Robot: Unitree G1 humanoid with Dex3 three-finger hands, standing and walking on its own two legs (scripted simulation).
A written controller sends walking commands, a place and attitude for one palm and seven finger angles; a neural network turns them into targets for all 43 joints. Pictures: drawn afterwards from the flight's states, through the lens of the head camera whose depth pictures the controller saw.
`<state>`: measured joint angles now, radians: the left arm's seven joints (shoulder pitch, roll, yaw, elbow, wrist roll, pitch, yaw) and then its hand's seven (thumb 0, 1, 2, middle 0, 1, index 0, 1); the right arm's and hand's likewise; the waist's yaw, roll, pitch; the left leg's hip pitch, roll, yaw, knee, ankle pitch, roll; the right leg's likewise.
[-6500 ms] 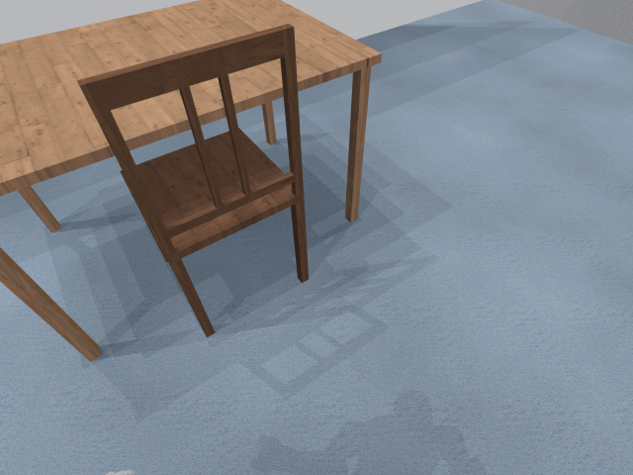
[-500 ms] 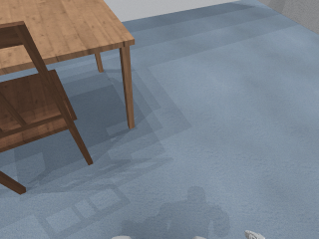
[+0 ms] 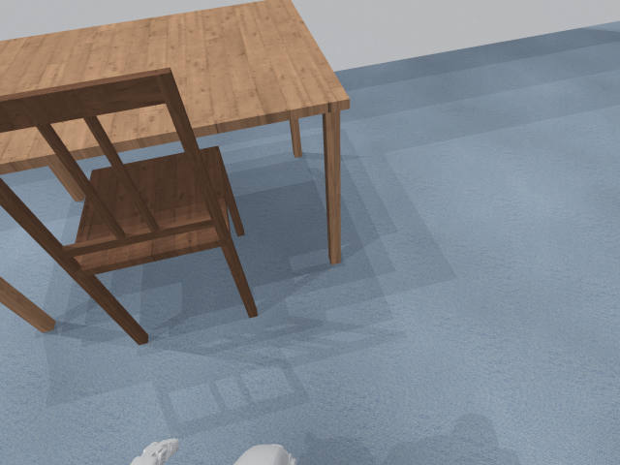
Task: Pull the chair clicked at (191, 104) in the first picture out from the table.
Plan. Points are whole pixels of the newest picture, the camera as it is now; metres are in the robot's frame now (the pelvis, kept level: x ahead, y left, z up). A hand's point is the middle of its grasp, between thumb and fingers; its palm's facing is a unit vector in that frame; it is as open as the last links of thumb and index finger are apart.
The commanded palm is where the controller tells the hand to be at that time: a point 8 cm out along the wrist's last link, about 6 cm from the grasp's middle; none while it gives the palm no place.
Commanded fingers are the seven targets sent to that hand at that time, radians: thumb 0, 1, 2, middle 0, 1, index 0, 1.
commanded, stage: turn to face it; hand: left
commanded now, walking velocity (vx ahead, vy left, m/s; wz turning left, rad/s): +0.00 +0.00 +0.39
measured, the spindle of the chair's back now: (87, 188) +0.66 +0.52 -0.06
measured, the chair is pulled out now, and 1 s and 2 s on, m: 0.00 0.00 0.00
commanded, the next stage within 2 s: take the last steps up to it in 0.24 s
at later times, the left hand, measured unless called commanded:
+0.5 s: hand out of the picture -0.03 +0.26 -0.17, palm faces +0.22 -0.95 -0.24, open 7.4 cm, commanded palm none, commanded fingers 0.00 0.90 0.90 -0.20 -0.30 -0.20 -0.30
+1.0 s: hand out of the picture +0.00 +0.18 -0.15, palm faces +0.31 -0.93 -0.18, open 7.3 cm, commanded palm none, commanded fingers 0.00 0.90 0.90 -0.20 -0.30 -0.20 -0.30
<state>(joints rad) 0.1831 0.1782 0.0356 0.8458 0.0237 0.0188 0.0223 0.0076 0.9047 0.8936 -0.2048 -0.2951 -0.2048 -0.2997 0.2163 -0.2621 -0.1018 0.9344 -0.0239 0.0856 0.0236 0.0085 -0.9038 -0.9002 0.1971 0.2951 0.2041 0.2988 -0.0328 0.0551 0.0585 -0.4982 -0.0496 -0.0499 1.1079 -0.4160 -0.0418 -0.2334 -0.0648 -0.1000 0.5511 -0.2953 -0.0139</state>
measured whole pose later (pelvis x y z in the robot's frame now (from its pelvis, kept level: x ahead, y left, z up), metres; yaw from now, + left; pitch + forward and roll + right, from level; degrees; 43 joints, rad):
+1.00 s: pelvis +0.09 +0.04 +0.01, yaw +14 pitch -1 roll +1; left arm 0.43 0.10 0.03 1.11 0.03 -0.06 0.01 0.01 0.92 0.89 -0.20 -0.29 -0.20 -0.30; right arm 0.29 -0.19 -0.07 1.07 -0.03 0.02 0.03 0.01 -0.91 -0.90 0.19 0.29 0.20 0.30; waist 0.00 0.03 0.01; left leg -0.57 0.09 0.03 0.98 -0.16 -0.02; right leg -0.02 -0.03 -0.15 0.29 -0.26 -0.02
